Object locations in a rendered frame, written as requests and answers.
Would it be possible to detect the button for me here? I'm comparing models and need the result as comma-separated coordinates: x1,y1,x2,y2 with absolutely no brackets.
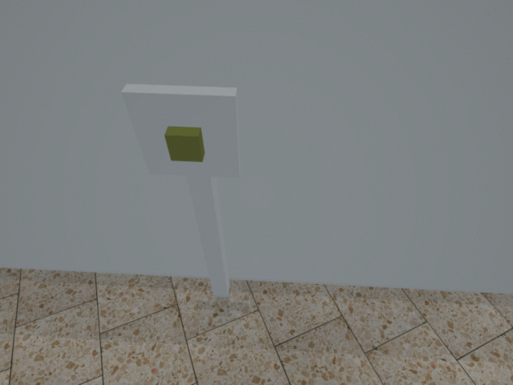
164,126,205,162

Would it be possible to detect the panel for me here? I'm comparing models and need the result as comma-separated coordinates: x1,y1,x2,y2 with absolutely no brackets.
121,84,240,298

